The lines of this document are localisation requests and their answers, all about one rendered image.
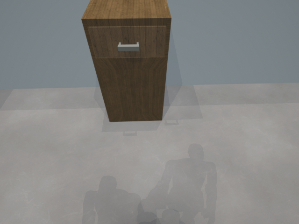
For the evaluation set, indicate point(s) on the handle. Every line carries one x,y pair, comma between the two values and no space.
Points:
128,47

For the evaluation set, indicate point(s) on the cabinet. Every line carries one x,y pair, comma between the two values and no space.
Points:
132,87

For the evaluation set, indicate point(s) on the drawer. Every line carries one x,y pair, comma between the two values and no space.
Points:
106,39

